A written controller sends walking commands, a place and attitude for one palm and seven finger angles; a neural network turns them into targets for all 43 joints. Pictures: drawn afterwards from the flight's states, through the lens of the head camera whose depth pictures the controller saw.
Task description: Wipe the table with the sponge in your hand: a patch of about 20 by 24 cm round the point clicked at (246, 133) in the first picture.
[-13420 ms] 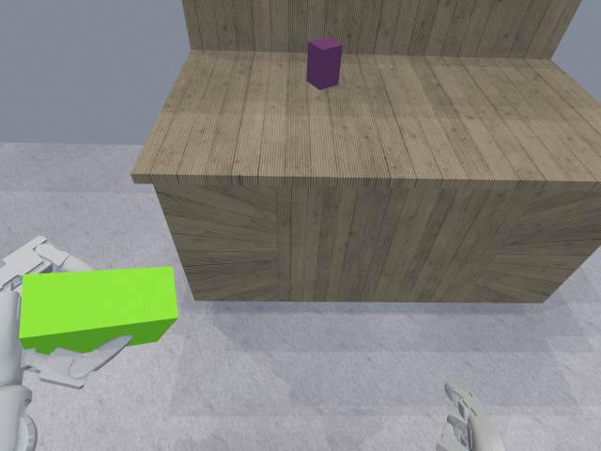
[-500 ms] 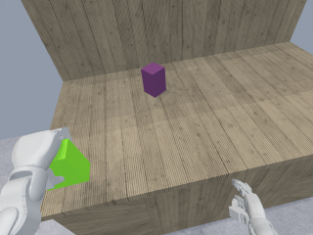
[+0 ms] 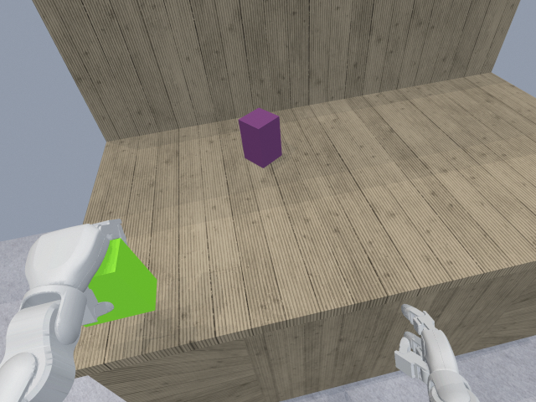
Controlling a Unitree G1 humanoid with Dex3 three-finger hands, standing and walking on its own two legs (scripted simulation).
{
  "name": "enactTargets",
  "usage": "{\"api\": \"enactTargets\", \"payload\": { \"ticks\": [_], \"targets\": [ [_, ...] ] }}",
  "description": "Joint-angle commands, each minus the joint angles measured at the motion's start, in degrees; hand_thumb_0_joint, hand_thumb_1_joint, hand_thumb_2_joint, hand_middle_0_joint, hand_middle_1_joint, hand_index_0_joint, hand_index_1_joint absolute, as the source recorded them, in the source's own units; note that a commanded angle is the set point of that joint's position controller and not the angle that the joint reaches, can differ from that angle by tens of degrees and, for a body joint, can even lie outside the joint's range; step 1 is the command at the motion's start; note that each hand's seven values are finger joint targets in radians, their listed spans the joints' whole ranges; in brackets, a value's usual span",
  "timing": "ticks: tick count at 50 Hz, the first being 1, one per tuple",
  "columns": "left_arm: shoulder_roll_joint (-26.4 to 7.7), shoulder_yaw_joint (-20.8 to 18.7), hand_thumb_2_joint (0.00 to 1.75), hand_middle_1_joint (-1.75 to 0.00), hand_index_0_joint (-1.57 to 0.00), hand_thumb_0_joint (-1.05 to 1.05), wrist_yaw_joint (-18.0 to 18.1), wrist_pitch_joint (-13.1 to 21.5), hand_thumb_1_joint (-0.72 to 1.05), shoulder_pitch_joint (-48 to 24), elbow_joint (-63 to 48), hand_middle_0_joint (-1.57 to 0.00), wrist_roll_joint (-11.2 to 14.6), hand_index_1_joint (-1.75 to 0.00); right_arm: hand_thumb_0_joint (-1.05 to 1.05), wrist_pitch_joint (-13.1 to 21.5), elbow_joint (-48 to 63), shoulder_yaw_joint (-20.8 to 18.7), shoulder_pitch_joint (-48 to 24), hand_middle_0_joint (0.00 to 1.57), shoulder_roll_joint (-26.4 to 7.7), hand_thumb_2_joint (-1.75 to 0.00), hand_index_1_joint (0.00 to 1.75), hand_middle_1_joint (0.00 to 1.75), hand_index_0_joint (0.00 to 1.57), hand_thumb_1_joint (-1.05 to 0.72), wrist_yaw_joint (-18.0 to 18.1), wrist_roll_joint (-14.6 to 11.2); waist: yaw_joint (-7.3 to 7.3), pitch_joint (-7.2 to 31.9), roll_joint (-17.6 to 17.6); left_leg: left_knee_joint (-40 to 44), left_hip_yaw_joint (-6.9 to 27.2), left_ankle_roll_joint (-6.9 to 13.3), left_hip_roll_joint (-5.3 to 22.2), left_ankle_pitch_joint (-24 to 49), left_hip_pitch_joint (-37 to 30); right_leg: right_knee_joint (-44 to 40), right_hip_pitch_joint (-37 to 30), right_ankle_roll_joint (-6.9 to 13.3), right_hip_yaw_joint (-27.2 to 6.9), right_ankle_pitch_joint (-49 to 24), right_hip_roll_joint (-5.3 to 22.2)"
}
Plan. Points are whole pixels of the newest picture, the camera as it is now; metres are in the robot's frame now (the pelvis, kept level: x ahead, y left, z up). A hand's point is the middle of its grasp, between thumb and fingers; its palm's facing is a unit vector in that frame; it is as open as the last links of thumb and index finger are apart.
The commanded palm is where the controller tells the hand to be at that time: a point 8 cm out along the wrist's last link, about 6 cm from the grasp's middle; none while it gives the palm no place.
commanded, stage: move the sponge above the wiping area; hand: left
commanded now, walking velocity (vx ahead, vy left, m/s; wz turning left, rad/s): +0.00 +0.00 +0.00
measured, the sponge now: (109, 291) +0.22 +0.29 +0.07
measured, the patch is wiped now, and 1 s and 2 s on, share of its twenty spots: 0.00 0.00 0.00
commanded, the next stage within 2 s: none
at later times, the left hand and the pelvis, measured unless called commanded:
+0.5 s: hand (109, 273) +0.24 +0.28 +0.10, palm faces +0.03 -0.08 -1.00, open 9.3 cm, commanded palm +0.21 +0.27 +0.16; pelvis +0.00 +0.00 +0.00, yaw +0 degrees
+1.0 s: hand (121, 266) +0.26 +0.28 +0.08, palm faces +0.00 -0.08 -1.00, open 9.3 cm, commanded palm +0.24 +0.27 +0.14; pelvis +0.01 +0.00 +0.00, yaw +0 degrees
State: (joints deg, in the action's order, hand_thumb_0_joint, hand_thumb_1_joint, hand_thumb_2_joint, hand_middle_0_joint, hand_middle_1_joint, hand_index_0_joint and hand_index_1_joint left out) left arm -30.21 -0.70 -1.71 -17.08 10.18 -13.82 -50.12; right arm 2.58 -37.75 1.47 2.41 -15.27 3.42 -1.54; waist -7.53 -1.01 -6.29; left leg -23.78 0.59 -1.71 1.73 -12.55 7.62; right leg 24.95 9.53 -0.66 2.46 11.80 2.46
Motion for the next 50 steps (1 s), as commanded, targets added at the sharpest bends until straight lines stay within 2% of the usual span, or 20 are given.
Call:
{"api": "enactTargets", "payload": {
  "ticks": [1,4,8,9,10,13,14,16,19,20,24,26,29,30,34,35,39,41,49,50],
  "targets": [
    [-10.8,-6.2,1.3,-1.6,-1.2,0.0,2.7,0.3,0.1,-12.9,-10.2,-1.2,-1.9,-1.6,0.0,3.6,10.1,-1.5,-12.0,0.2,-4.5,-0.9,0.3,0.3,0.2,-0.9,0.4,-0.3,0.35,8.6,3.2,3.2,0.5,3.0,-2.2,9.2,-0.3,-4.6,-2.8,2.8,-1.7,-2.3,-1.7],
    [-11.5,-6.5,1.3,-1.6,-1.2,0.0,3.2,0.2,0.1,-14.6,-11.0,-1.2,-2.5,-1.6,0.0,3.8,10.3,-1.2,-14.0,0.2,-4.3,-0.9,0.3,0.3,0.2,-0.9,0.5,-0.3,-0.11,8.2,1.7,3.7,0.9,3.0,-2.5,7.4,-0.7,-5.0,-2.5,3.4,-3.2,-1.0,-2.3],
    [-11.7,-6.4,1.3,-1.6,-1.2,0.0,3.9,0.0,0.1,-15.9,-7.6,-1.2,-3.1,-1.6,0.0,3.2,9.4,-1.7,-11.7,0.2,-4.7,-0.9,0.3,0.3,0.2,-0.9,0.9,-0.2,0.08,9.3,3.3,3.3,0.1,3.1,-2.4,8.9,-0.9,-5.0,-2.9,2.9,-1.6,-2.2,-1.6],
    [-13.4,-8.3,1.3,-1.6,-1.2,0.0,4.2,-0.4,0.1,-16.7,-7.4,-1.2,-3.4,-1.6,0.0,3.5,9.3,-1.4,-13.5,0.2,-4.6,-0.9,0.3,0.3,0.2,-0.9,0.8,-0.3,-0.06,8.7,2.6,3.5,0.5,2.9,-2.6,7.7,-0.8,-5.3,-2.6,3.5,-3.6,-0.9,-2.4],
    [-12.1,-6.7,1.3,-1.6,-1.2,0.0,4.2,-0.3,0.1,-18.3,-7.5,-1.2,-3.7,-1.6,0.0,3.5,9.4,-1.2,-12.3,0.2,-4.6,-0.9,0.3,0.3,0.2,-0.9,0.8,-0.1,-0.1,11.4,3.0,3.4,0.0,3.0,-2.7,8.9,-0.9,-4.4,-3.7,3.2,-1.7,-1.9,-1.9],
    [-10.7,-6.1,1.3,-1.6,-1.2,0.0,4.3,-0.1,0.1,-14.5,-8.2,-1.2,-3.0,-1.6,0.0,3.3,9.5,-1.8,-12.1,0.2,-4.5,-0.9,0.3,0.3,0.2,-0.9,0.6,-0.1,-0.58,11.8,1.8,3.0,0.1,3.0,-2.4,11.8,-1.8,-4.0,-4.6,3.1,-1.3,-5.1,-1.6],
    [-12.4,-8.4,1.3,-1.6,-1.2,0.0,4.4,-0.5,0.1,-12.8,-8.9,-1.2,-3.1,-1.6,0.0,3.6,9.8,-1.6,-13.6,0.2,-4.4,-0.9,0.3,0.3,0.2,-0.9,0.3,-0.2,-0.95,11.6,1.1,3.0,0.7,3.0,-2.4,11.7,-1.9,-4.2,-4.6,3.7,-3.1,-4.8,-2.4],
    [-9.4,-5.2,1.3,-1.6,-1.2,0.0,3.9,-0.6,0.1,-12.9,-7.9,-1.2,-2.9,-1.6,0.0,3.4,9.6,-1.6,-12.0,0.2,-4.5,-0.9,0.3,0.3,0.2,-0.9,0.0,-0.2,-0.01,10.5,3.4,2.9,0.2,2.9,-2.0,12.5,-1.3,-4.1,-3.7,3.0,-1.4,-5.7,-1.8],
    [-10.5,-6.2,1.3,-1.6,-1.2,0.0,3.8,-1.3,0.1,-13.1,-7.7,-1.2,-3.1,-1.6,0.0,3.2,9.7,-1.4,-13.6,0.2,-4.6,-0.9,0.3,0.3,0.2,-0.9,0.0,-0.4,-0.09,8.4,3.1,3.5,0.8,2.8,-2.2,9.8,-0.6,-4.7,-2.8,3.5,-2.9,-3.3,-2.4],
    [-9.2,-4.2,1.3,-1.6,-1.2,0.0,3.8,-1.1,0.1,-15.4,-8.1,-1.2,-3.8,-1.6,0.0,3.3,9.7,-1.4,-12.1,0.2,-4.7,-0.9,0.3,0.3,0.2,-0.9,0.1,-0.2,0.17,10.9,2.8,3.1,0.0,3.0,-2.3,10.9,-0.9,-3.7,-3.4,3.1,-1.2,-4.2,-1.9],
    [-11.7,-6.7,1.3,-1.6,-1.2,0.0,4.5,-0.8,0.1,-14.8,-7.5,-1.2,-4.2,-1.6,0.0,3.4,9.5,-1.6,-13.0,0.2,-4.6,-0.9,0.3,0.3,0.2,-0.9,0.3,-0.1,-0.43,9.6,3.1,3.2,0.9,3.1,-2.4,10.1,-1.5,-4.6,-2.9,3.7,-3.0,-3.4,-2.6],
    [-9.9,-4.6,1.3,-1.6,-1.2,0.0,4.7,-0.2,0.1,-17.5,-6.0,-1.2,-4.4,-1.6,0.0,3.4,9.0,-1.8,-11.1,0.2,-4.7,-0.9,0.3,0.3,0.2,-0.9,0.5,-0.1,0.36,10.7,4.3,3.0,0.3,3.1,-2.3,10.6,-1.6,-4.5,-2.9,3.2,-1.6,-3.9,-2.0],
    [-11.4,-6.5,1.3,-1.6,-1.2,0.0,5.3,-0.1,0.1,-16.5,-7.1,-1.2,-4.4,-1.6,0.0,3.3,9.1,-1.7,-13.0,0.2,-4.6,-0.9,0.3,0.3,0.2,-0.9,0.5,-0.1,-0.33,10.9,1.3,3.0,0.7,2.9,-2.5,11.3,-2.5,-4.7,-3.3,3.8,-3.1,-4.6,-2.4],
    [-8.9,-4.1,1.3,-1.6,-1.2,0.0,5.4,0.1,0.1,-17.9,-6.4,-1.2,-4.2,-1.6,0.0,3.5,9.1,-1.6,-11.6,0.2,-4.3,-0.9,0.3,0.3,0.2,-0.9,0.5,-0.2,0.44,11.5,2.0,2.7,-0.2,3.0,-2.4,11.7,-2.1,-4.2,-3.4,3.3,-1.3,-4.8,-1.9],
    [-10.5,-5.3,1.3,-1.6,-1.2,0.0,5.4,-0.4,0.1,-19.3,-3.4,-1.2,-4.5,-1.6,0.0,3.3,8.5,-1.7,-13.0,0.2,-4.7,-0.9,0.3,0.3,0.2,-0.9,0.7,-0.4,0.14,9.9,2.1,3.4,0.5,2.9,-2.6,9.3,-1.9,-5.2,-2.4,3.7,-2.9,-2.9,-2.4],
    [-8.2,-3.0,1.3,-1.6,-1.2,0.0,5.3,-0.1,0.1,-20.2,-3.9,-1.2,-4.4,-1.6,0.0,3.6,8.8,-1.7,-11.7,0.2,-4.5,-0.9,0.3,0.3,0.2,-0.9,0.7,-0.4,0.68,11.7,2.6,2.9,-0.4,3.1,-2.5,10.8,-2.0,-4.2,-3.2,3.2,-1.0,-4.2,-2.0],
    [-11.2,-6.3,1.3,-1.6,-1.2,0.0,5.3,-0.3,0.1,-17.5,-2.7,-1.2,-4.7,-1.6,0.0,3.3,8.6,-1.9,-12.3,0.2,-5.0,-0.9,0.3,0.3,0.2,-0.9,0.5,-0.1,-0.21,11.3,2.6,3.0,0.5,2.9,-2.6,12.2,-2.1,-4.4,-3.7,3.8,-2.7,-6.0,-2.5],
    [-8.2,-3.4,1.3,-1.6,-1.2,0.0,5.0,-0.3,0.1,-18.6,-1.6,-1.2,-4.5,-1.6,0.0,3.2,8.6,-1.9,-11.2,0.2,-4.9,-0.9,0.3,0.3,0.2,-0.9,0.4,-0.3,0.6,10.6,4.3,2.8,-0.1,2.9,-2.4,12.5,-1.3,-4.4,-3.1,3.2,-1.0,-6.4,-1.9],
    [-10.0,-4.4,1.3,-1.6,-1.2,0.0,6.2,0.0,0.1,-22.3,-0.7,-1.2,-5.7,-1.6,0.0,3.3,8.2,-2.2,-11.8,0.2,-5.1,-0.9,0.3,0.3,0.2,-0.9,0.8,-0.3,0.47,11.7,2.5,2.6,0.0,2.9,-2.7,10.9,-2.5,-4.6,-2.2,3.7,-2.6,-4.8,-2.4],
    [-6.9,-1.5,1.3,-1.6,-1.2,0.0,6.2,0.3,0.1,-22.9,-1.5,-1.2,-5.6,-1.6,0.0,3.7,8.7,-2.1,-10.6,0.2,-4.6,-0.9,0.3,0.3,0.2,-0.9,0.8,-0.4,0.85,13.4,2.5,2.2,-0.7,3.2,-2.7,12.2,-2.4,-3.6,-2.9,3.3,-0.5,-5.7,-2.0]
  ]
}}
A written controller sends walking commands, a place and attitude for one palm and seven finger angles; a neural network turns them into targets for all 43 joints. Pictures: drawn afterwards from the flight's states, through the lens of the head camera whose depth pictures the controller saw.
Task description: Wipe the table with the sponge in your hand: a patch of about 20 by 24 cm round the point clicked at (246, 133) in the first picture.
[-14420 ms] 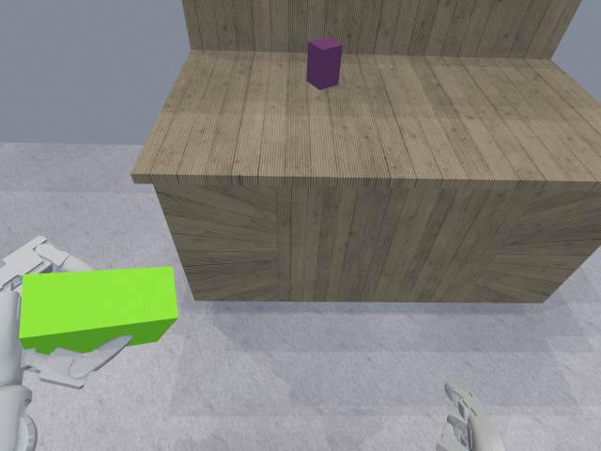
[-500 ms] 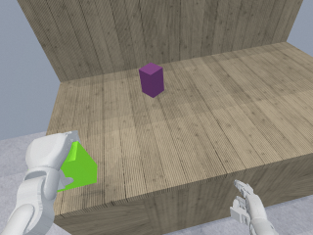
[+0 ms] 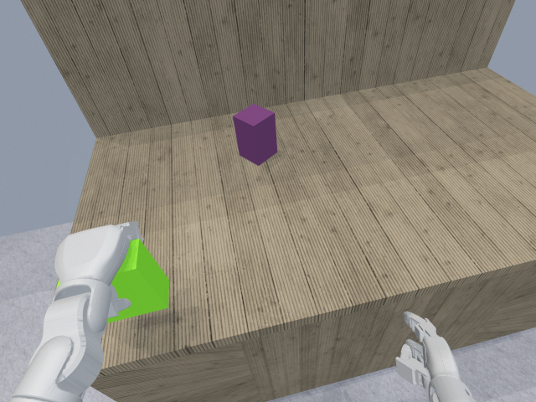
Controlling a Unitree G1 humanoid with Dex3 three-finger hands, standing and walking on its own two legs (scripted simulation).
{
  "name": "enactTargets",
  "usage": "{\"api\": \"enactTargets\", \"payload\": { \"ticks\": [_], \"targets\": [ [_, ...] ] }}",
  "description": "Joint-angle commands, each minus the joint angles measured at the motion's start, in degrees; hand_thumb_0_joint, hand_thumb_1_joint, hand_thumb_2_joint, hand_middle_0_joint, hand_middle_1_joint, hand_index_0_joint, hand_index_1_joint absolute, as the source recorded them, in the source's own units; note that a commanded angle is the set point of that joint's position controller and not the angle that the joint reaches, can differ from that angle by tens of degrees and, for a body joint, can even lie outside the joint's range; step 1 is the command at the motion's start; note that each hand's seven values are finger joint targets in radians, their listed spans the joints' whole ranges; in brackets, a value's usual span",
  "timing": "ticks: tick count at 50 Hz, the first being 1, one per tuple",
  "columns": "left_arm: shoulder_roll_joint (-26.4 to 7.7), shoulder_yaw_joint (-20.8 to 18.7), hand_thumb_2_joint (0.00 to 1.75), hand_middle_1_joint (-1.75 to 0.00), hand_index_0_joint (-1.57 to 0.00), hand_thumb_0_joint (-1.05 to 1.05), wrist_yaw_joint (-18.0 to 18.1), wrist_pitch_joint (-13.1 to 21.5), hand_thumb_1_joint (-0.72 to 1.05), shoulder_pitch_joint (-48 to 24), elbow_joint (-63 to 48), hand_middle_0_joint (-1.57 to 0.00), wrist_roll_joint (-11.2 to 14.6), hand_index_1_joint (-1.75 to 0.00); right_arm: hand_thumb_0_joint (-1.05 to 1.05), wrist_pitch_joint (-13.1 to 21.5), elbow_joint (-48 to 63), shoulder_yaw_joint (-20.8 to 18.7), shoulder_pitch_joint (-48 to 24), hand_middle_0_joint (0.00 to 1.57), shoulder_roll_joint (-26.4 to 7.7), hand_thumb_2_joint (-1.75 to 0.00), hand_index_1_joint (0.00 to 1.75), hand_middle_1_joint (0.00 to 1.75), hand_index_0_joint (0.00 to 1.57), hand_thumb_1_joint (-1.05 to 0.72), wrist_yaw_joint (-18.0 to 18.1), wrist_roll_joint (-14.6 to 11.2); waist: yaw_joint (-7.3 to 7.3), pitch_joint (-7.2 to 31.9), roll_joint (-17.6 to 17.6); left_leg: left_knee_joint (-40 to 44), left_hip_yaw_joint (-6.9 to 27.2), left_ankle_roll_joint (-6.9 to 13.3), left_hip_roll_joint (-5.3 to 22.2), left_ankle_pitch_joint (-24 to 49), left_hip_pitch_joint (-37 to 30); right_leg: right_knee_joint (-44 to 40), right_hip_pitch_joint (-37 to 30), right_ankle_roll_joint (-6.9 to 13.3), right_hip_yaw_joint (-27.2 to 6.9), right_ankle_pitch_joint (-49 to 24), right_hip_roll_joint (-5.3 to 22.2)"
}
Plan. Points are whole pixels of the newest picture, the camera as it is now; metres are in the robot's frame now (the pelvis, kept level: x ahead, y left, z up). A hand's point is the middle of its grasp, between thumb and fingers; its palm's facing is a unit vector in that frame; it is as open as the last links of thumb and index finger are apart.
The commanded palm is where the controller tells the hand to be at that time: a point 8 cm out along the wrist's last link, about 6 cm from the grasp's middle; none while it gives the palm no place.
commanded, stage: move the sponge above the wiping area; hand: left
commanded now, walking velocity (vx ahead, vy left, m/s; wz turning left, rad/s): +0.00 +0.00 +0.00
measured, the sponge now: (126, 289) +0.24 +0.28 +0.03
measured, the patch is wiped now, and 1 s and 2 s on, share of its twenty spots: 0.00 0.00 0.00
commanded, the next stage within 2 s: lower the sponge onto the table in 1.20 s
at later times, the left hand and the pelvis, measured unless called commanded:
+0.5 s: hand (123, 272) +0.26 +0.28 +0.06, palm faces -0.02 -0.07 -1.00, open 9.3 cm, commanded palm +0.24 +0.27 +0.13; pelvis +0.00 +0.00 +0.00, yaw +0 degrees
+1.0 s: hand (124, 267) +0.26 +0.28 +0.06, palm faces +0.02 -0.08 -1.00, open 9.3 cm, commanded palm +0.24 +0.27 +0.13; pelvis +0.00 +0.00 +0.00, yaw +0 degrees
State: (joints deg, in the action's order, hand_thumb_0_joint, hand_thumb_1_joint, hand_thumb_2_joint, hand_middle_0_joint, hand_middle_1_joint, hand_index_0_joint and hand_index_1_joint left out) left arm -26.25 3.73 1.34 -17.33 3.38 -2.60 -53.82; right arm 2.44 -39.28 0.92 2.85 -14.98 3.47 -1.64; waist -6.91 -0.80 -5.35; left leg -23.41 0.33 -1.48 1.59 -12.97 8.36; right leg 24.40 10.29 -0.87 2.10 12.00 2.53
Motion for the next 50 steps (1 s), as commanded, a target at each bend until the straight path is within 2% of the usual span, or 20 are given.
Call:
{"api": "enactTargets", "payload": {
  "ticks": [1,9,12,14,17,19,20,24,27,29,30,33,34,37,39,42,44,45,49,50],
  "targets": [
    [-12.0,-7.1,1.3,-1.6,-1.2,0.0,3.4,0.8,0.1,-16.0,-11.4,-1.2,-1.9,-1.6,0.0,3.8,9.6,-1.9,-10.7,0.2,-5.2,-0.9,0.3,0.3,0.2,-0.9,0.7,-0.2,0.11,12.9,2.1,1.8,0.1,2.8,-2.4,13.2,-3.3,-3.3,-3.3,3.6,-0.5,-6.8,-2.1],
    [-11.7,-8.0,1.3,-1.6,-1.2,0.0,4.6,-0.7,0.1,-11.2,-12.2,-1.2,-2.3,-1.6,0.0,3.4,10.1,-2.0,-12.2,0.2,-5.3,-0.9,0.3,0.3,0.2,-0.9,-0.3,-0.2,-1.0,12.5,1.5,1.6,0.5,2.6,-2.2,15.7,-3.2,-2.7,-4.0,4.2,-1.9,-9.5,-2.4],
    [-9.0,-5.4,1.3,-1.6,-1.2,0.0,4.5,-1.2,0.1,-10.5,-11.5,-1.2,-2.3,-1.6,0.0,3.0,9.8,-2.3,-10.7,0.2,-5.4,-0.9,0.3,0.3,0.2,-0.9,-0.6,-0.3,-0.42,12.7,3.5,1.2,0.0,2.6,-1.9,16.5,-2.5,-2.1,-4.0,3.6,-0.4,-10.9,-1.9],
    [-11.6,-7.8,1.3,-1.6,-1.2,0.0,4.7,-1.8,0.1,-10.6,-11.8,-1.2,-2.5,-1.6,0.0,3.0,9.9,-2.0,-12.0,0.2,-5.5,-0.9,0.3,0.3,0.2,-0.9,-0.6,-0.2,-0.8,11.9,3.5,1.3,0.5,2.6,-2.1,15.1,-2.7,-2.6,-3.6,4.1,-2.1,-9.4,-2.5],
    [-9.1,-4.8,1.3,-1.6,-1.2,0.0,4.7,-1.8,0.1,-14.3,-9.2,-1.2,-2.6,-1.6,0.0,2.8,9.3,-2.0,-10.9,0.2,-5.4,-0.9,0.3,0.3,0.2,-0.9,-0.1,-0.4,0.26,10.9,3.7,1.4,-0.1,2.8,-2.2,13.3,-2.1,-3.0,-2.4,3.5,-0.6,-7.7,-2.0],
    [-12.0,-6.9,1.3,-1.6,-1.2,0.0,4.8,-1.6,0.1,-16.9,-8.7,-1.2,-2.9,-1.6,0.0,3.1,9.2,-1.8,-12.0,0.2,-5.4,-0.9,0.3,0.3,0.2,-0.9,0.3,-0.4,0.12,10.1,3.5,1.5,0.4,2.9,-2.5,11.2,-2.6,-3.9,-1.5,4.0,-2.1,-5.3,-2.5],
    [-10.1,-5.1,1.3,-1.6,-1.2,0.0,4.7,-0.9,0.1,-19.0,-8.9,-1.2,-3.0,-1.6,0.0,3.3,9.1,-1.8,-10.9,0.2,-5.2,-0.9,0.3,0.3,0.2,-0.9,0.5,-0.6,0.91,12.9,3.7,1.1,-0.4,3.1,-2.5,12.0,-2.9,-3.0,-2.1,3.6,-0.5,-5.9,-2.3],
    [-11.9,-6.6,1.3,-1.6,-1.2,0.0,4.9,0.6,0.1,-20.1,-7.2,-1.2,-3.1,-1.6,0.0,3.6,8.7,-2.0,-11.0,0.2,-5.3,-0.9,0.3,0.3,0.2,-0.9,0.9,-0.3,0.49,12.8,2.4,1.2,0.2,2.9,-2.6,11.8,-3.7,-3.6,-1.7,4.1,-2.1,-6.1,-2.6],
    [-9.2,-4.9,1.3,-1.6,-1.2,0.0,5.0,1.2,0.1,-17.8,-5.7,-1.2,-2.7,-1.6,0.0,3.7,8.5,-2.4,-9.8,0.2,-5.4,-0.9,0.3,0.3,0.2,-0.9,0.6,-0.3,0.5,13.6,2.6,0.7,-0.4,2.9,-2.5,14.2,-3.0,-2.6,-2.5,3.7,-0.6,-9.4,-2.1],
    [-11.6,-7.7,1.3,-1.6,-1.2,0.0,5.3,0.5,0.1,-15.4,-4.4,-1.2,-2.8,-1.6,0.0,3.4,8.6,-2.2,-10.7,0.2,-5.6,-0.9,0.3,0.3,0.2,-0.9,0.4,-0.3,-0.32,12.1,2.8,1.2,0.2,2.7,-2.5,13.5,-2.3,-3.0,-2.6,4.1,-1.9,-8.6,-2.4],
    [-9.2,-5.9,1.3,-1.6,-1.2,0.0,5.2,0.3,0.1,-16.2,-4.2,-1.2,-2.6,-1.6,0.0,3.4,8.8,-2.2,-10.0,0.2,-5.4,-0.9,0.3,0.3,0.2,-0.9,0.4,-0.6,0.44,13.1,3.7,1.0,-0.8,2.9,-2.4,13.7,-1.6,-2.4,-2.9,3.6,-0.2,-8.9,-2.1],
    [-9.7,-5.6,1.3,-1.6,-1.2,0.0,5.3,0.0,0.1,-18.5,-2.3,-1.2,-2.7,-1.6,0.0,3.0,8.3,-2.5,-10.0,0.2,-5.8,-0.9,0.3,0.3,0.2,-0.9,0.5,-0.6,0.49,12.5,4.4,1.0,-0.6,2.7,-2.4,12.8,-1.3,-2.6,-2.0,3.4,-0.1,-8.3,-2.0],
    [-12.6,-8.2,1.3,-1.6,-1.2,0.0,5.6,0.1,0.1,-18.7,-3.7,-1.2,-3.0,-1.6,0.0,3.2,8.7,-2.5,-10.6,0.2,-5.9,-0.9,0.3,0.3,0.2,-0.9,0.6,-0.6,0.0,13.3,3.3,1.0,-0.1,2.8,-2.6,12.8,-2.1,-2.8,-2.5,4.0,-1.8,-7.8,-2.4],
    [-9.7,-5.5,1.3,-1.6,-1.2,0.0,5.6,0.8,0.1,-18.7,-5.0,-1.2,-2.9,-1.6,0.0,3.5,9.1,-2.5,-9.9,0.2,-5.6,-0.9,0.3,0.3,0.2,-0.9,0.5,-0.5,0.35,14.3,2.4,0.7,-0.4,2.8,-2.4,14.4,-2.1,-2.1,-2.8,3.6,-0.2,-9.6,-2.0],
    [-13.4,-9.1,1.3,-1.6,-1.2,0.0,6.1,0.9,0.1,-17.7,-5.1,-1.2,-2.9,-1.6,0.0,3.6,8.9,-2.7,-10.1,0.2,-5.9,-0.9,0.3,0.3,0.2,-0.9,0.7,-0.4,-0.22,14.1,2.2,0.6,0.2,2.9,-2.6,13.8,-2.6,-2.5,-2.8,4.0,-1.7,-8.7,-2.4],
    [-9.2,-5.6,1.3,-1.6,-1.2,0.0,6.1,1.1,0.1,-16.5,-6.1,-1.2,-2.5,-1.6,0.0,3.8,9.0,-2.8,-9.6,0.2,-5.5,-0.9,0.3,0.3,0.2,-0.9,0.3,-0.5,0.16,14.1,2.1,0.6,-0.2,2.8,-2.2,15.4,-2.6,-2.1,-2.7,3.7,-0.1,-10.2,-2.0],
    [-11.1,-7.5,1.3,-1.6,-1.2,0.0,6.2,0.6,0.1,-15.4,-7.2,-1.2,-2.5,-1.6,0.0,3.8,9.2,-2.7,-10.3,0.2,-5.7,-0.9,0.3,0.3,0.2,-0.9,0.1,-0.4,-0.44,14.0,1.9,0.9,0.5,2.7,-2.2,14.9,-2.7,-2.3,-3.1,4.1,-1.3,-9.6,-2.3],
    [-9.1,-5.8,1.3,-1.6,-1.2,0.0,6.1,0.5,0.1,-15.3,-8.1,-1.2,-2.4,-1.6,0.0,3.9,9.5,-2.6,-9.6,0.2,-5.4,-0.9,0.3,0.3,0.2,-0.9,0.0,-0.5,0.06,15.3,2.5,0.8,-0.1,2.8,-2.1,15.8,-2.5,-1.6,-3.6,3.7,0.1,-10.1,-2.1],
    [-10.7,-7.3,1.3,-1.6,-1.2,0.0,6.0,-0.6,0.1,-13.5,-8.0,-1.2,-2.3,-1.6,0.0,3.5,9.2,-2.6,-10.9,0.2,-5.7,-0.9,0.3,0.3,0.2,-0.9,-0.2,-0.5,-0.38,12.5,3.4,1.2,0.6,2.6,-2.0,14.1,-2.5,-2.8,-2.8,3.9,-1.4,-8.7,-2.3],
    [-8.9,-5.4,1.3,-1.6,-1.2,0.0,5.9,-0.8,0.1,-14.6,-8.1,-1.2,-2.4,-1.6,0.0,3.6,9.3,-2.4,-10.3,0.2,-5.4,-0.9,0.3,0.3,0.2,-0.9,-0.1,-0.6,0.11,13.4,3.6,1.1,-0.1,2.8,-2.1,14.0,-2.1,-2.3,-2.9,3.5,-0.1,-8.3,-2.1]
  ]
}}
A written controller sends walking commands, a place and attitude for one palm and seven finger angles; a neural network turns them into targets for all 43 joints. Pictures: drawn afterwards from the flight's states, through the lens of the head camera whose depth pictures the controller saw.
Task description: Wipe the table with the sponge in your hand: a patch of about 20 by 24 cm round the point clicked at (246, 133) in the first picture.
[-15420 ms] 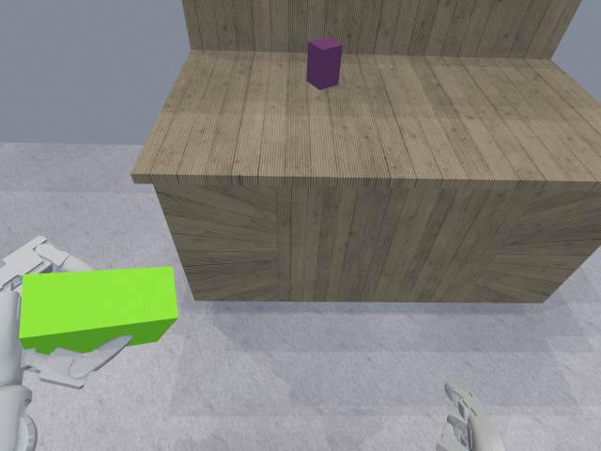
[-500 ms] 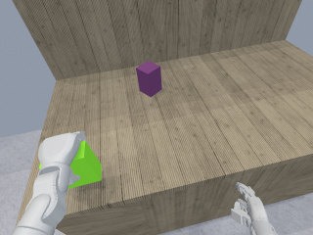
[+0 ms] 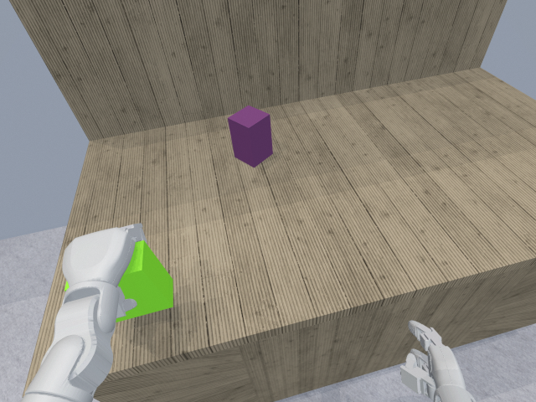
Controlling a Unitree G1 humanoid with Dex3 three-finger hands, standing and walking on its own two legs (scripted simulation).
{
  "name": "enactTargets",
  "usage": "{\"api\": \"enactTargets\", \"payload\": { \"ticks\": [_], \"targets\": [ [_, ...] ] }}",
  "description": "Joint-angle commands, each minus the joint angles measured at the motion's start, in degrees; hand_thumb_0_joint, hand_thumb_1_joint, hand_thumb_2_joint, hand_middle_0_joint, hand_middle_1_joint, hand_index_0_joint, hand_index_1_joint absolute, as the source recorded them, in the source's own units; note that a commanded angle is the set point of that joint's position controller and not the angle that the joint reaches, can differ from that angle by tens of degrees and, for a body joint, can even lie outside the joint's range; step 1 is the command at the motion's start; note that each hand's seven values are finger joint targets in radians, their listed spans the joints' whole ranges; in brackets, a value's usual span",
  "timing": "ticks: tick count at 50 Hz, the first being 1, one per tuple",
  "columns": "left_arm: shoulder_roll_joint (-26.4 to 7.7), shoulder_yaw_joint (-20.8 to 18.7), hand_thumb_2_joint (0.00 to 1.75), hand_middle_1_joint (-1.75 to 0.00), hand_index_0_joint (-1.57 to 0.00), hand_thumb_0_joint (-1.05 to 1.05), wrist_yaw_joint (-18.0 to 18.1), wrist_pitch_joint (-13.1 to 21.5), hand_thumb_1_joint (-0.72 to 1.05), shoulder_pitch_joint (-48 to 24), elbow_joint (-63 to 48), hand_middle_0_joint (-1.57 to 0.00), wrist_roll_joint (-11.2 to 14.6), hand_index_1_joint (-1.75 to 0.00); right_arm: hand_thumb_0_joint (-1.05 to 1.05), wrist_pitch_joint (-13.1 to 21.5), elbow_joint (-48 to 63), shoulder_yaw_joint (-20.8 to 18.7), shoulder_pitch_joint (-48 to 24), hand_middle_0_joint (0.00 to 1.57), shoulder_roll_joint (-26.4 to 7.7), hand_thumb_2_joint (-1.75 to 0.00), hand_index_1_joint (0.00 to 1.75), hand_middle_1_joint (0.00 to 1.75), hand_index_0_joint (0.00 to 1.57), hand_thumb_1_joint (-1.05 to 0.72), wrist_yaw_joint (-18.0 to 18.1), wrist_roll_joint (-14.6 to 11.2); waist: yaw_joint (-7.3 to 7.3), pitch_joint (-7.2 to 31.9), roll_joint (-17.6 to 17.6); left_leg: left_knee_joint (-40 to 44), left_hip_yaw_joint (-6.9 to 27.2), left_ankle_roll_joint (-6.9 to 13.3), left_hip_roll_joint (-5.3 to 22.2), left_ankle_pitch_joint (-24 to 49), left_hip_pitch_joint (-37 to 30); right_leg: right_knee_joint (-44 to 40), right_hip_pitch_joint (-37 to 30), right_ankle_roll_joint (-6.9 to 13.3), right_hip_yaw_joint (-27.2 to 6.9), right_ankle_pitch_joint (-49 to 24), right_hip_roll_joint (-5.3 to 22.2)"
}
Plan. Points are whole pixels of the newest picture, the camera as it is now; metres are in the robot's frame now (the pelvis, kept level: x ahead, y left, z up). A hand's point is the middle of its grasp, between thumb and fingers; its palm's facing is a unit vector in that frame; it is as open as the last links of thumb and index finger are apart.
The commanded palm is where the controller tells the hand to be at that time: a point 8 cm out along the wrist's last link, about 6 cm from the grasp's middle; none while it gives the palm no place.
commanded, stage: move the sponge above the wiping area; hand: left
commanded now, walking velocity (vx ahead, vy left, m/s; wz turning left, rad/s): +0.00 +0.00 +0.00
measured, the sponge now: (131, 290) +0.25 +0.27 +0.02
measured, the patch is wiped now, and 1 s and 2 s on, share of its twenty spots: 0.00 0.00 0.15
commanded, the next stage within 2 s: lower the sponge onto the table in 0.20 s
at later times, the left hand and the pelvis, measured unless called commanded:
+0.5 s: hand (124, 269) +0.26 +0.27 +0.07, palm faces +0.01 -0.08 -1.00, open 9.3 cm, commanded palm +0.24 +0.27 +0.13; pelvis +0.00 +0.00 +0.00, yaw +0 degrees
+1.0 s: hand (129, 273) +0.27 +0.27 +0.05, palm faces -0.01 -0.08 -1.00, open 9.3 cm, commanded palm +0.24 +0.27 +0.11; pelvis +0.00 +0.00 +0.00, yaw +0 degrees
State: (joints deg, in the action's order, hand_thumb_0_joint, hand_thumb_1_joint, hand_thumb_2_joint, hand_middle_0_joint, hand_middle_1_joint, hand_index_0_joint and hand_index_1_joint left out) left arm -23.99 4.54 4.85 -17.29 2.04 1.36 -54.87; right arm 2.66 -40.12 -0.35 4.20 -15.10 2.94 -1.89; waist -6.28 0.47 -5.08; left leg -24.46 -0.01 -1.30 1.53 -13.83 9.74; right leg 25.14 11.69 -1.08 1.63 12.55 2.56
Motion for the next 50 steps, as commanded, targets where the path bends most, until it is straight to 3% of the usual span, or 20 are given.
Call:
{"api": "enactTargets", "payload": {
  "ticks": [1,4,5,9,11,14,15,18,19,20,22,24,25,32,35,41,44,46,49,50],
  "targets": [
    [-11.3,-5.8,1.3,-1.6,-1.2,0.0,2.2,-0.9,0.1,-14.5,-10.9,-1.2,-1.3,-1.6,0.0,3.3,9.7,-1.2,-11.8,0.2,-5.4,-0.9,0.3,0.3,0.2,-0.9,0.6,-0.4,-0.35,10.6,4.5,2.2,0.5,2.5,-2.0,13.8,-3.3,-3.8,-3.4,3.7,0.2,-8.0,-2.0],
    [-14.8,-8.5,1.3,-1.6,-1.2,0.0,2.2,-0.8,0.1,-16.9,-11.2,-1.2,-1.7,-1.6,0.0,3.3,9.5,-1.0,-12.7,0.2,-5.6,-0.9,0.3,0.3,0.2,-0.9,1.0,-0.3,-0.53,10.6,2.5,2.6,0.9,2.5,-2.3,12.3,-4.1,-4.4,-3.5,4.2,-1.3,-6.4,-2.5],
    [-12.0,-5.6,1.3,-1.6,-1.2,0.0,2.0,-0.6,0.1,-18.7,-11.7,-1.2,-1.9,-1.6,0.0,3.5,9.8,-0.7,-12.3,0.2,-5.1,-0.9,0.3,0.3,0.2,-0.9,1.1,-0.4,0.02,12.1,2.0,2.5,0.2,2.7,-2.4,12.7,-4.1,-3.7,-3.7,3.8,0.2,-6.3,-2.2],
    [-11.6,-5.2,1.3,-1.6,-1.2,0.0,1.8,0.3,0.1,-18.6,-12.0,-1.2,-1.8,-1.6,0.0,3.6,9.7,-0.8,-13.0,0.2,-4.8,-0.9,0.3,0.3,0.2,-0.9,1.1,-0.3,-0.45,12.0,0.6,2.8,1.0,2.5,-2.4,12.8,-5.3,-4.4,-3.4,4.3,-1.2,-6.7,-2.5],
    [-9.5,-3.3,1.3,-1.6,-1.2,0.0,1.7,0.3,0.1,-18.3,-10.4,-1.2,-1.8,-1.6,0.0,3.6,9.4,-0.8,-12.2,0.2,-4.8,-0.9,0.3,0.3,0.2,-0.9,1.0,-0.2,-0.17,11.2,2.9,2.7,0.9,2.5,-2.1,13.7,-4.5,-4.1,-3.1,4.0,0.4,-7.6,-2.3],
    [-12.3,-6.0,1.3,-1.6,-1.2,0.0,1.7,-1.1,0.1,-19.0,-8.1,-1.2,-2.2,-1.6,0.0,2.8,8.9,-0.6,-13.1,0.2,-5.3,-0.9,0.3,0.3,0.2,-0.9,0.9,-0.3,-0.51,10.0,2.9,3.5,0.9,2.3,-2.2,11.3,-4.1,-4.9,-3.0,4.3,-1.2,-5.6,-2.7],
    [-9.9,-3.8,1.3,-1.6,-1.2,0.0,1.6,-1.2,0.1,-20.1,-9.4,-1.2,-2.3,-1.6,0.0,2.9,9.5,-0.6,-12.7,0.2,-4.9,-0.9,0.3,0.3,0.2,-0.9,0.9,-0.5,-0.11,12.3,3.4,3.2,0.0,2.6,-2.4,12.3,-4.0,-4.0,-4.2,3.9,0.4,-6.3,-2.4],
    [-11.1,-5.2,1.3,-1.6,-1.2,0.0,1.8,-1.5,0.1,-18.1,-9.6,-1.2,-2.6,-1.6,0.0,2.5,9.5,-0.8,-12.8,0.2,-5.2,-0.9,0.3,0.3,0.2,-0.9,0.6,-0.2,-1.06,12.8,2.3,2.9,0.4,2.4,-2.4,15.2,-4.1,-3.5,-5.3,4.1,0.3,-9.7,-2.2],
    [-14.2,-8.5,1.3,-1.6,-1.2,0.0,2.0,-1.9,0.1,-16.3,-9.9,-1.2,-2.6,-1.6,0.0,2.4,9.5,-0.8,-13.4,0.2,-5.4,-0.9,0.3,0.3,0.2,-0.9,0.5,-0.1,-1.51,12.7,2.6,3.0,0.9,2.3,-2.4,14.7,-4.5,-4.0,-5.6,4.5,-1.4,-8.8,-2.6],
    [-10.5,-5.1,1.3,-1.6,-1.2,0.0,1.7,-2.1,0.1,-16.6,-10.6,-1.2,-2.4,-1.6,0.0,2.4,10.3,-0.4,-13.3,0.2,-4.9,-0.9,0.3,0.3,0.2,-0.9,0.4,-0.3,-0.98,13.1,2.8,3.0,0.1,2.5,-2.4,15.1,-3.7,-3.3,-5.9,4.0,0.4,-9.1,-2.3],
    [-9.7,-3.8,1.3,-1.6,-1.2,0.0,1.3,-2.4,0.1,-17.9,-9.1,-1.2,-2.2,-1.6,0.0,2.2,9.6,-0.6,-12.9,0.2,-5.2,-0.9,0.3,0.3,0.2,-0.9,0.5,-0.4,-0.37,11.4,3.4,2.9,0.3,2.4,-2.2,14.5,-3.7,-3.9,-4.3,3.9,0.2,-9.0,-2.2],
    [-14.3,-8.1,1.3,-1.6,-1.2,0.0,1.5,-2.7,0.1,-16.9,-9.1,-1.2,-2.3,-1.6,0.0,2.1,9.6,-0.6,-13.3,0.2,-5.7,-0.9,0.3,0.3,0.2,-0.9,0.5,-0.3,-1.16,11.0,3.1,3.0,0.9,2.5,-2.5,13.8,-3.9,-4.3,-4.9,4.4,-1.4,-8.3,-2.7],
    [-11.6,-5.6,1.3,-1.6,-1.2,0.0,1.2,-2.5,0.1,-18.1,-10.8,-1.2,-2.2,-1.6,0.0,2.4,10.2,-0.6,-12.8,0.2,-5.3,-0.9,0.3,0.3,0.2,-0.9,0.6,-0.5,-0.47,13.2,3.4,2.6,0.0,2.8,-2.6,14.6,-4.0,-3.5,-5.7,3.9,0.1,-9.2,-2.3],
    [-12.4,-6.0,1.3,-1.6,-1.2,0.0,0.6,-0.4,0.1,-19.1,-6.7,-1.2,-1.6,-1.6,0.0,2.9,8.9,-1.1,-11.3,0.2,-5.7,-0.9,0.3,0.3,0.2,-0.9,1.3,-0.5,0.21,10.1,4.5,2.4,0.2,2.9,-2.5,12.1,-3.7,-4.9,-3.0,3.7,-0.4,-7.0,-2.3],
    [-11.8,-5.8,1.3,-1.6,-1.2,0.0,0.8,1.0,0.1,-19.3,-8.7,-1.2,-1.7,-1.6,0.0,3.4,9.7,-1.1,-11.1,0.2,-5.5,-0.9,0.3,0.3,0.2,-0.9,1.3,-0.6,0.23,13.1,3.0,2.0,0.0,2.9,-2.7,13.2,-4.2,-4.0,-4.0,3.8,-0.2,-7.9,-2.4],
    [-10.2,-4.6,1.3,-1.6,-1.2,0.0,2.5,1.9,0.1,-19.5,-7.6,-1.2,-2.5,-1.6,0.0,3.5,9.2,-1.6,-10.4,0.2,-5.5,-0.9,0.3,0.3,0.2,-0.9,1.0,-0.3,0.07,13.1,2.4,1.8,0.3,2.5,-2.2,14.9,-4.0,-3.3,-2.8,4.1,0.1,-9.5,-2.4],
    [-14.2,-9.5,1.3,-1.6,-1.2,0.0,4.0,1.1,0.1,-15.4,-7.5,-1.2,-2.7,-1.6,0.0,3.2,9.2,-1.9,-10.8,0.2,-6.1,-0.9,0.3,0.3,0.2,-0.9,0.7,0.0,-1.25,13.7,2.8,1.9,0.6,2.3,-2.2,15.5,-3.8,-3.0,-4.5,4.4,-1.3,-10.8,-2.6],
    [-10.8,-6.7,1.3,-1.6,-1.2,0.0,4.3,0.5,0.1,-14.5,-7.6,-1.2,-2.7,-1.6,0.0,3.2,9.6,-1.8,-10.8,0.2,-5.5,-0.9,0.3,0.3,0.2,-0.9,0.6,-0.2,-1.03,14.0,3.2,1.6,0.1,2.3,-2.1,16.8,-3.3,-2.5,-4.5,4.1,0.0,-12.0,-2.2],
    [-12.5,-8.6,1.3,-1.6,-1.2,0.0,4.8,-0.9,0.1,-13.1,-7.5,-1.2,-2.6,-1.6,0.0,2.7,9.4,-1.8,-11.7,0.2,-5.9,-0.9,0.3,0.3,0.2,-0.9,0.2,-0.3,-1.4,13.1,2.6,1.7,0.5,2.2,-2.2,16.2,-3.3,-2.7,-4.5,4.4,-1.2,-11.5,-2.5],
    [-9.1,-5.3,1.3,-1.6,-1.2,0.0,4.6,-1.1,0.1,-13.6,-8.6,-1.2,-2.5,-1.6,0.0,2.9,9.9,-1.6,-11.3,0.2,-5.4,-0.9,0.3,0.3,0.2,-0.9,0.1,-0.4,-0.68,14.1,2.6,1.3,-0.3,2.5,-2.2,16.7,-3.3,-2.1,-4.5,4.0,0.3,-11.9,-2.3]
  ]
}}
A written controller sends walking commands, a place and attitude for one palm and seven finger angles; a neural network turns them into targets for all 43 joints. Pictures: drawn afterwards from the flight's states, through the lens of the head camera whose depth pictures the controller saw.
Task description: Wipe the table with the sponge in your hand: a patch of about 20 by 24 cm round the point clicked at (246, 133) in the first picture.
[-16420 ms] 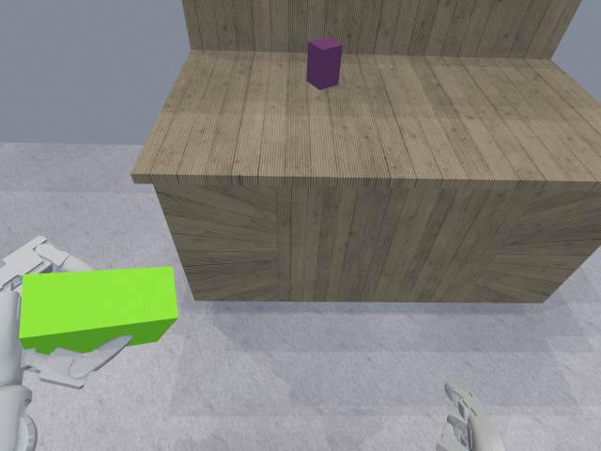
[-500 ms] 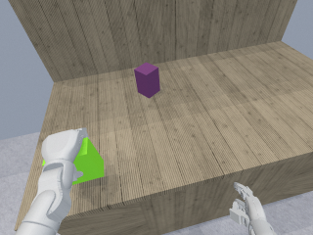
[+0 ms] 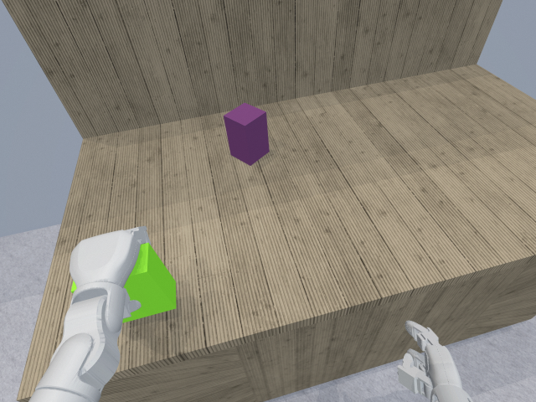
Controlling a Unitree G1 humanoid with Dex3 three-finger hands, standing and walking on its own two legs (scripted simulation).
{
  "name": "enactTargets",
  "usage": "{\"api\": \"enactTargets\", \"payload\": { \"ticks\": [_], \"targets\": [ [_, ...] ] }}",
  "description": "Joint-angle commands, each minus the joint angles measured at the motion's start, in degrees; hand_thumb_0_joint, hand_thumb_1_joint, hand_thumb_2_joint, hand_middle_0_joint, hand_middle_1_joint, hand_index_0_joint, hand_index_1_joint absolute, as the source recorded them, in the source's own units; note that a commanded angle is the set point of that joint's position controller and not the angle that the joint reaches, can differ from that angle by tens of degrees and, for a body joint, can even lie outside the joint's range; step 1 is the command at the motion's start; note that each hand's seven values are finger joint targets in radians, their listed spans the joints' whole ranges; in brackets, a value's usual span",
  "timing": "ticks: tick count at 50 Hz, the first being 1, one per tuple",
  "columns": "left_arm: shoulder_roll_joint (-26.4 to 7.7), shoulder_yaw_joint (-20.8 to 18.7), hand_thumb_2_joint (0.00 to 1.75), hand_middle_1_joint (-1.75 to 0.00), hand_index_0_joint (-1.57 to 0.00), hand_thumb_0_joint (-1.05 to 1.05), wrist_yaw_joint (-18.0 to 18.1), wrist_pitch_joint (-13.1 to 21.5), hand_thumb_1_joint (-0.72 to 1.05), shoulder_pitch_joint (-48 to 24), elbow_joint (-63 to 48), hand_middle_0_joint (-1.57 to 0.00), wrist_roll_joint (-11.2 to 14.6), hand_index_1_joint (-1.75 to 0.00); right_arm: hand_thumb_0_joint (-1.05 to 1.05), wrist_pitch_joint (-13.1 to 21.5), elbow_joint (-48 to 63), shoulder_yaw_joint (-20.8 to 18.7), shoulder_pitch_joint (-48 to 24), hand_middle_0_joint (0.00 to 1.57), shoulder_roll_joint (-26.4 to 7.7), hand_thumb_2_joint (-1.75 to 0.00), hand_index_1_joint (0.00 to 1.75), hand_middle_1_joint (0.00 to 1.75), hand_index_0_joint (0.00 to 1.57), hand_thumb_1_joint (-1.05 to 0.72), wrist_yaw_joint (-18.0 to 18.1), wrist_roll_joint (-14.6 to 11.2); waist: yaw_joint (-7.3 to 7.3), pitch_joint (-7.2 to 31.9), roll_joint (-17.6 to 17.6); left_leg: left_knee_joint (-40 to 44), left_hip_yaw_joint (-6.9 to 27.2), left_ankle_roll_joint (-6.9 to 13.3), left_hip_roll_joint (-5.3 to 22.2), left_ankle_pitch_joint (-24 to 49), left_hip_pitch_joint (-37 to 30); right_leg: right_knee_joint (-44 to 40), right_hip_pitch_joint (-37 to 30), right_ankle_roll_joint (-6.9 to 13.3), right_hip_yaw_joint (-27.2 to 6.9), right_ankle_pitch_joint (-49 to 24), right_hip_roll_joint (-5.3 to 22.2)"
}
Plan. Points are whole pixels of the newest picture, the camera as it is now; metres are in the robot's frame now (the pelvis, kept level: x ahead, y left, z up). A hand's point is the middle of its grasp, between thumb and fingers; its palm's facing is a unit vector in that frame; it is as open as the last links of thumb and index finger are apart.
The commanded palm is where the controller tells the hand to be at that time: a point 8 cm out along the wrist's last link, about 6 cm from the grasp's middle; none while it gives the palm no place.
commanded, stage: lower the sponge onto the table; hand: left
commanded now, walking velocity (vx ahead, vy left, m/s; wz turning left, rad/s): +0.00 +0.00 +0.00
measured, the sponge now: (135, 291) +0.26 +0.27 +0.00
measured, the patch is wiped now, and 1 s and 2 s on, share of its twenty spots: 0.00 0.15 0.50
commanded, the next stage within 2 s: wipe forward along the first lane in 0.82 s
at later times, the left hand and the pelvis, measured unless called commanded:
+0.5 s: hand (127, 282) +0.26 +0.28 +0.03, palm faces -0.04 -0.08 -1.00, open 9.3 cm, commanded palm +0.24 +0.27 +0.09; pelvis +0.00 +0.00 +0.00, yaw +0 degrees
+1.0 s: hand (127, 285) +0.26 +0.28 +0.02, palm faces -0.05 -0.07 -1.00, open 9.3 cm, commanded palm +0.25 +0.28 +0.07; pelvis +0.00 +0.00 +0.00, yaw +0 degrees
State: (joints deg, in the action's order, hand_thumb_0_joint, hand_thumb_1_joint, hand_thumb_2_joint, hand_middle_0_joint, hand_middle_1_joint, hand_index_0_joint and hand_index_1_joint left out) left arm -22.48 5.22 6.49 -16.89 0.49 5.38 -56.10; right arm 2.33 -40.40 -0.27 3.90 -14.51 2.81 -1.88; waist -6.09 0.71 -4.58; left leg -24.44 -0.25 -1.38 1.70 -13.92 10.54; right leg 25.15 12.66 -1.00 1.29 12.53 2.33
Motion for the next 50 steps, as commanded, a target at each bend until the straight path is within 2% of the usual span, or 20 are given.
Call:
{"api": "enactTargets", "payload": {
  "ticks": [1,4,5,9,10,14,16,19,20,22,24,25,33,34,35,39,40,46,49,50],
  "targets": [
    [-10.9,-5.9,1.3,-1.6,-1.2,0.0,2.7,-1.7,0.1,-11.7,-11.5,-1.2,-1.2,-1.6,0.0,3.2,9.7,-1.8,-11.0,0.2,-6.2,-0.9,0.3,0.3,0.2,-0.9,0.2,-0.4,-0.87,11.9,2.9,1.3,0.5,2.4,-2.2,16.4,-3.7,-2.6,-4.5,3.9,0.6,-11.5,-2.0],
    [-13.5,-7.9,1.3,-1.6,-1.2,0.0,2.4,-1.5,0.1,-11.8,-11.4,-1.2,-1.2,-1.6,0.0,3.2,9.5,-1.9,-11.2,0.2,-6.5,-0.9,0.3,0.3,0.2,-0.9,0.5,-0.3,-0.77,11.6,3.0,1.3,0.8,2.6,-2.4,14.7,-4.0,-3.1,-4.2,4.1,-0.8,-10.3,-2.4],
    [-10.8,-5.2,1.3,-1.6,-1.2,0.0,2.2,-1.1,0.1,-13.3,-12.5,-1.2,-1.3,-1.6,0.0,3.4,10.0,-1.6,-10.5,0.2,-6.1,-0.9,0.3,0.3,0.2,-0.9,0.5,-0.4,-0.16,13.0,2.8,1.1,0.2,2.9,-2.5,15.0,-3.9,-2.4,-4.5,3.8,0.5,-10.5,-2.2],
    [-12.4,-6.5,1.3,-1.6,-1.2,0.0,2.5,0.4,0.1,-13.6,-11.6,-1.2,-1.6,-1.6,0.0,3.5,9.3,-2.0,-10.5,0.2,-6.2,-0.9,0.3,0.3,0.2,-0.9,0.7,-0.1,-0.22,11.7,2.5,0.8,0.9,2.7,-2.4,14.1,-4.5,-3.1,-2.8,4.2,-0.8,-9.2,-2.6],
    [-9.5,-3.7,1.3,-1.6,-1.2,0.0,2.5,0.8,0.1,-15.6,-11.9,-1.2,-1.7,-1.6,0.0,3.8,9.7,-1.7,-10.0,0.2,-5.7,-0.9,0.3,0.3,0.2,-0.9,0.8,-0.2,0.54,12.2,2.2,0.8,0.4,2.9,-2.5,13.8,-4.0,-2.5,-2.5,3.8,0.6,-8.8,-2.3],
    [-12.2,-6.1,1.3,-1.6,-1.2,0.0,3.6,1.4,0.1,-18.1,-9.2,-1.2,-2.1,-1.6,0.0,3.6,8.7,-2.0,-10.2,0.2,-6.1,-0.9,0.3,0.3,0.2,-0.9,1.1,-0.2,0.07,11.7,2.1,1.1,0.7,2.5,-2.6,11.8,-4.2,-3.3,-1.6,4.3,-0.9,-6.8,-2.6],
    [-9.6,-3.9,1.3,-1.6,-1.2,0.0,4.1,1.7,0.1,-17.6,-8.5,-1.2,-2.5,-1.6,0.0,3.7,8.8,-2.0,-10.0,0.2,-5.6,-0.9,0.3,0.3,0.2,-0.9,1.1,-0.2,-0.02,12.8,1.3,0.8,0.6,2.4,-2.6,12.9,-3.9,-2.4,-1.8,4.2,0.5,-7.7,-2.3],
    [-12.4,-7.3,1.3,-1.6,-1.2,0.0,5.0,0.7,0.1,-15.9,-5.6,-1.2,-2.2,-1.6,0.0,3.2,8.3,-2.1,-10.2,0.2,-6.3,-0.9,0.3,0.3,0.2,-0.9,1.0,-0.2,-0.57,12.4,2.1,1.1,0.7,2.3,-2.5,12.5,-3.3,-2.7,-2.4,4.4,-0.5,-7.9,-2.6],
    [-9.8,-5.3,1.3,-1.6,-1.2,0.0,4.9,0.5,0.1,-15.9,-5.8,-1.2,-2.0,-1.6,0.0,3.2,8.9,-2.0,-10.0,0.2,-5.9,-0.9,0.3,0.3,0.2,-0.9,1.1,-0.4,-0.12,13.4,3.3,1.0,-0.1,2.6,-2.6,12.8,-2.7,-2.0,-3.0,3.9,0.8,-8.2,-2.4],
    [-9.8,-5.2,1.3,-1.6,-1.2,0.0,4.9,0.0,0.1,-15.1,-4.2,-1.2,-2.3,-1.6,0.0,3.0,8.5,-2.2,-10.1,0.2,-6.2,-0.9,0.3,0.3,0.2,-0.9,0.8,-0.3,-0.3,12.8,3.8,0.6,0.0,2.4,-2.5,13.4,-2.4,-2.0,-2.6,3.9,0.6,-9.5,-2.2],
    [-12.5,-7.9,1.3,-1.6,-1.2,0.0,5.0,-0.4,0.1,-14.0,-4.2,-1.2,-2.3,-1.6,0.0,2.8,8.5,-2.3,-10.2,0.2,-6.6,-0.9,0.3,0.3,0.2,-0.9,0.6,-0.3,-0.74,12.9,3.1,0.7,0.5,2.3,-2.5,13.8,-2.5,-2.0,-3.1,4.2,-0.3,-9.6,-2.4],
    [-8.6,-4.1,1.3,-1.6,-1.2,0.0,4.6,-0.4,0.1,-14.4,-5.5,-1.2,-2.3,-1.6,0.0,2.9,9.3,-2.1,-10.1,0.2,-6.1,-0.9,0.3,0.3,0.2,-0.9,0.6,-0.5,-0.19,13.9,2.3,0.5,-0.1,2.6,-2.7,14.1,-2.2,-1.4,-3.3,3.9,0.7,-10.2,-2.3],
    [-10.5,-6.0,1.3,-1.6,-1.2,0.0,5.7,1.2,0.1,-15.0,-3.2,-1.2,-2.5,-1.6,0.0,3.0,8.1,-2.8,-8.5,0.2,-6.4,-0.9,0.3,0.3,0.2,-0.9,0.8,-0.3,0.03,12.7,3.6,-0.6,0.1,2.7,-2.6,13.0,-1.7,-1.4,-1.4,3.9,0.3,-9.8,-2.2],
    [-12.6,-8.0,1.3,-1.6,-1.2,0.0,6.0,1.0,0.1,-14.9,-2.8,-1.2,-2.2,-1.6,0.0,2.9,8.1,-2.8,-8.6,0.2,-6.7,-0.9,0.3,0.3,0.2,-0.9,0.9,-0.4,-0.11,12.7,3.9,-0.3,0.4,2.6,-2.6,12.0,-1.6,-1.8,-1.5,4.1,-0.7,-8.7,-2.5],
    [-9.9,-5.5,1.3,-1.6,-1.2,0.0,6.0,1.1,0.1,-16.5,-2.9,-1.2,-2.2,-1.6,0.0,3.0,8.2,-2.6,-8.5,0.2,-6.2,-0.9,0.3,0.3,0.2,-0.9,1.1,-0.5,0.75,13.0,3.4,-0.5,-0.2,2.8,-2.7,11.7,-1.4,-1.4,-1.0,3.7,0.3,-8.2,-2.4],
    [-10.0,-6.2,1.3,-1.6,-1.2,0.0,6.0,0.9,0.1,-13.3,-1.2,-1.2,-1.8,-1.6,0.0,3.0,8.0,-3.1,-8.4,0.2,-6.7,-0.9,0.3,0.3,0.2,-0.9,0.7,-0.6,-0.01,13.2,3.7,-0.7,0.3,2.5,-2.5,12.2,-1.1,-1.1,-1.1,4.0,-0.3,-9.1,-2.5],
    [-7.8,-4.1,1.3,-1.6,-1.2,0.0,5.9,0.9,0.1,-13.7,-1.2,-1.2,-1.9,-1.6,0.0,3.0,8.3,-2.9,-8.2,0.2,-6.4,-0.9,0.3,0.3,0.2,-0.9,0.7,-0.7,0.5,13.7,3.9,-0.9,-0.2,2.7,-2.6,12.3,-0.7,-0.4,-1.0,3.8,0.7,-9.2,-2.4],
    [-8.6,-5.3,1.3,-1.6,-1.2,0.0,5.9,0.8,0.1,-12.0,2.0,-1.2,-1.6,-1.6,0.0,2.7,8.2,-3.1,-8.0,0.2,-6.7,-0.9,0.3,0.3,0.2,-0.9,0.7,-0.8,0.18,11.5,6.5,-1.3,-0.1,2.8,-2.5,9.9,1.1,-0.8,0.4,3.5,0.4,-7.5,-2.2],
    [-13.2,-9.0,1.3,-1.6,-1.2,0.0,6.1,0.7,0.1,-14.7,4.8,-1.2,-1.9,-1.6,0.0,2.2,7.1,-3.1,-7.1,0.2,-7.4,-0.9,0.3,0.3,0.2,-0.9,1.2,-0.9,0.64,10.6,6.7,-1.6,-0.2,2.8,-2.7,8.4,1.7,-1.3,1.4,3.6,-0.8,-6.3,-2.4],
    [-11.3,-6.7,1.3,-1.6,-1.2,0.0,5.9,0.7,0.1,-17.2,5.2,-1.2,-2.2,-1.6,0.0,2.2,7.4,-2.8,-7.0,0.2,-7.1,-0.9,0.3,0.3,0.2,-0.9,1.4,-1.0,1.49,10.6,6.3,-1.6,-0.6,2.9,-2.9,7.5,2.4,-0.9,1.9,3.3,0.1,-5.2,-2.3]
  ]
}}
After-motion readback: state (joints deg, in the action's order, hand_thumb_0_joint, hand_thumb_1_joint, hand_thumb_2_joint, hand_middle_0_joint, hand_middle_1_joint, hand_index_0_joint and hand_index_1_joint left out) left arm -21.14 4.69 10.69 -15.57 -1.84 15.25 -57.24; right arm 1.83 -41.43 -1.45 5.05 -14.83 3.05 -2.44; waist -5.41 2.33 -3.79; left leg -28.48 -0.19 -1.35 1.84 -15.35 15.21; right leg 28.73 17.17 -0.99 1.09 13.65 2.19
